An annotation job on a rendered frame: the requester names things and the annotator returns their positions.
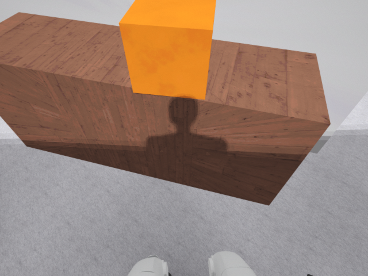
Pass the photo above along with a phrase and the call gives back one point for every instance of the robot thigh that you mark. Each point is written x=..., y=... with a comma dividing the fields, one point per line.
x=226, y=263
x=149, y=267

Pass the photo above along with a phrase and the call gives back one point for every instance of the robot right thigh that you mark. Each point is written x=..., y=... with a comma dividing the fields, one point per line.
x=226, y=263

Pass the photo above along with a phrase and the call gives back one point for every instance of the pedestal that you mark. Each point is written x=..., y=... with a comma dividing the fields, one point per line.
x=65, y=88

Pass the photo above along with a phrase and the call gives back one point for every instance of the robot left thigh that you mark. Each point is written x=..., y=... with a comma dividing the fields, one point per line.
x=149, y=267

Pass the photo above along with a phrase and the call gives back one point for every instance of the carton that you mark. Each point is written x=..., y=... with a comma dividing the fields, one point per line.
x=167, y=46

